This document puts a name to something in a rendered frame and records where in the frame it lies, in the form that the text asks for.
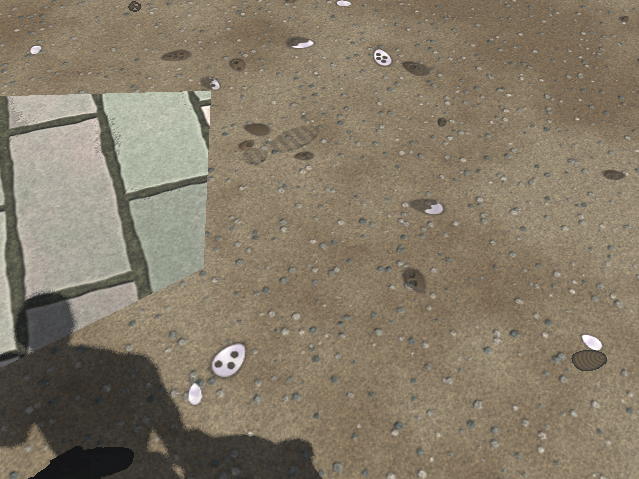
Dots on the left robot hand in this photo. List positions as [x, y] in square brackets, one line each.
[77, 463]

